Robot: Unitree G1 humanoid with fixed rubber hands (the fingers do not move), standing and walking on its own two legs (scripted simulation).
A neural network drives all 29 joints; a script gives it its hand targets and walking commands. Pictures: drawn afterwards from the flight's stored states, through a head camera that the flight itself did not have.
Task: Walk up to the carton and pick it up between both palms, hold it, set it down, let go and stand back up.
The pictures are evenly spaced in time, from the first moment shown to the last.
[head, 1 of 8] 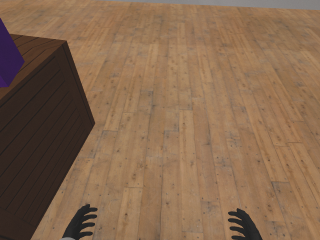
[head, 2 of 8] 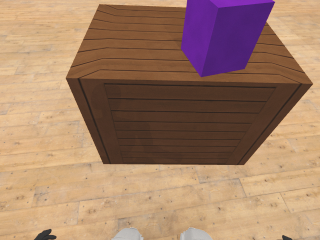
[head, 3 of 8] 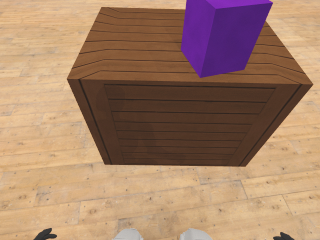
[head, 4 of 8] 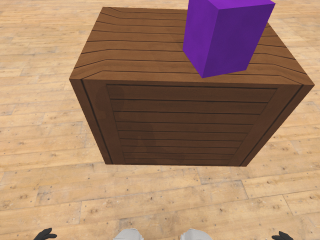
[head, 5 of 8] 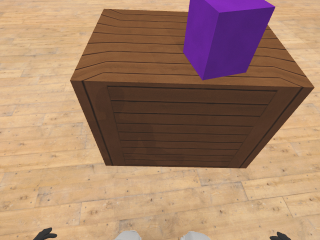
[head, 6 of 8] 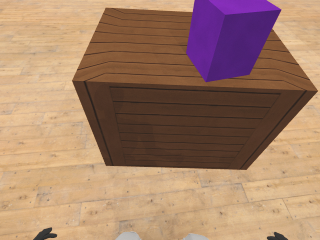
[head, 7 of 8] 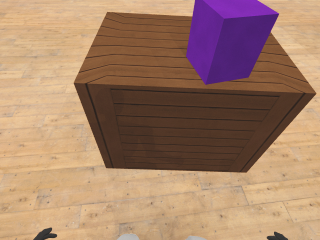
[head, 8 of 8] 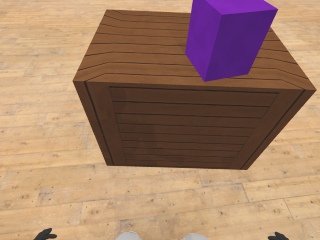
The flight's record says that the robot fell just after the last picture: no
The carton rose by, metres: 0.00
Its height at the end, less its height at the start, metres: +0.00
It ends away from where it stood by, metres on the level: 0.00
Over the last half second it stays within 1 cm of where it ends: yes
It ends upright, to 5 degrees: yes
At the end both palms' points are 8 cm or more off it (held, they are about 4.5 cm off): yes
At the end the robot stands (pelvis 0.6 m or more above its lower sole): yes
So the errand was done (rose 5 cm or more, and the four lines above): no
